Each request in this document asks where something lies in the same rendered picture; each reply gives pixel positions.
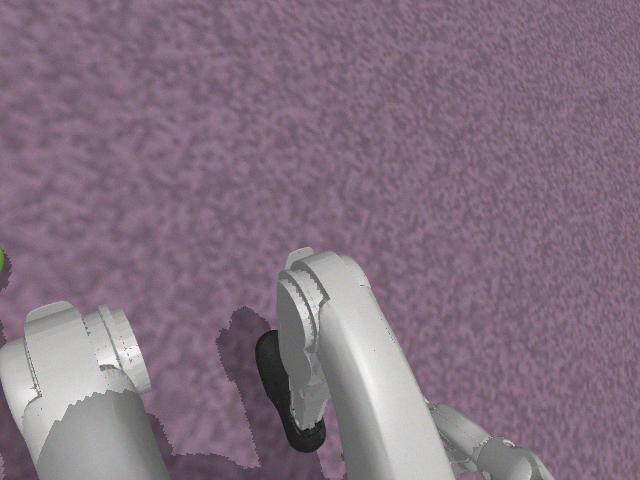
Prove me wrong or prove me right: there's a right robot hand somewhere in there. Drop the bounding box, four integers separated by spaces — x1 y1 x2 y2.
423 396 494 478

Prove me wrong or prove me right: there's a right robot foot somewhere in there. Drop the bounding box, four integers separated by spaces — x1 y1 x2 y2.
255 330 326 453

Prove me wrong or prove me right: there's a right robot arm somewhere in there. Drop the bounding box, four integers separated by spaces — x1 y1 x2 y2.
477 437 555 480

